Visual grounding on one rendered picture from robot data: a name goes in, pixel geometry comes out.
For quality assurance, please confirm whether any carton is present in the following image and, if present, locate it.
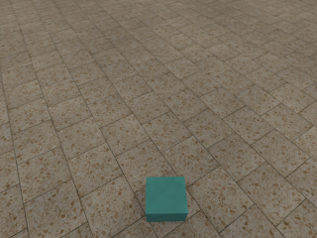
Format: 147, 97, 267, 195
146, 177, 188, 222

